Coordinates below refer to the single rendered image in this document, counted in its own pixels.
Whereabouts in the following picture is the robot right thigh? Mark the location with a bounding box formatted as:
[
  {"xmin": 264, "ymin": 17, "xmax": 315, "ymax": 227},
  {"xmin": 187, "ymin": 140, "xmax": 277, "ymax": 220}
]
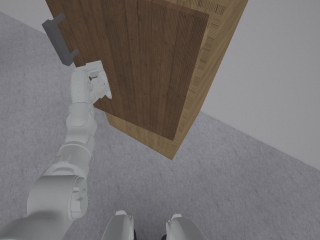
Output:
[{"xmin": 166, "ymin": 217, "xmax": 208, "ymax": 240}]

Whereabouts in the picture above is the robot left hand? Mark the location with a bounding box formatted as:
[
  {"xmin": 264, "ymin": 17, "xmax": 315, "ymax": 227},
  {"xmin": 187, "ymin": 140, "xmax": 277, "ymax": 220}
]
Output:
[{"xmin": 70, "ymin": 60, "xmax": 112, "ymax": 106}]

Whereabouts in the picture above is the left robot forearm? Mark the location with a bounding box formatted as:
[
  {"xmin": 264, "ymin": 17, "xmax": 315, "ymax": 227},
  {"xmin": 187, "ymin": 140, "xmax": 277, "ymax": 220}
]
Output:
[{"xmin": 27, "ymin": 102, "xmax": 97, "ymax": 215}]

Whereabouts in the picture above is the robot left thigh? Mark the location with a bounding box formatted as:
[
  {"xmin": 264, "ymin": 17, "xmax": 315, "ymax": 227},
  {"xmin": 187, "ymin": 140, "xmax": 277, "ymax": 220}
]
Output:
[{"xmin": 101, "ymin": 214, "xmax": 134, "ymax": 240}]

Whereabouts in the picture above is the cupboard door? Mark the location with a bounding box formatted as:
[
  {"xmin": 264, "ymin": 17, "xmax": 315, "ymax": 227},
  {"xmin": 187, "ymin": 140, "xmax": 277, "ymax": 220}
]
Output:
[{"xmin": 45, "ymin": 0, "xmax": 210, "ymax": 141}]

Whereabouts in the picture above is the robot left upper arm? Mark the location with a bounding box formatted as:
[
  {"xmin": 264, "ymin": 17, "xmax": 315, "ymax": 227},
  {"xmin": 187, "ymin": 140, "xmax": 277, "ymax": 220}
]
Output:
[{"xmin": 0, "ymin": 175, "xmax": 88, "ymax": 240}]

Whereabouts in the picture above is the robot thigh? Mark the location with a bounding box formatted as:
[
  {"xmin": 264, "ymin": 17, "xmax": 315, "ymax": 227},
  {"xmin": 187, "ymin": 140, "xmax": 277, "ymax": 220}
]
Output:
[
  {"xmin": 101, "ymin": 214, "xmax": 134, "ymax": 240},
  {"xmin": 166, "ymin": 217, "xmax": 208, "ymax": 240}
]

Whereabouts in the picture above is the handle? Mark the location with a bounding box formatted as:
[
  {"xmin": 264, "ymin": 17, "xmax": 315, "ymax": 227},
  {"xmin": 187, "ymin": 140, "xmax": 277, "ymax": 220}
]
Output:
[{"xmin": 41, "ymin": 13, "xmax": 79, "ymax": 66}]

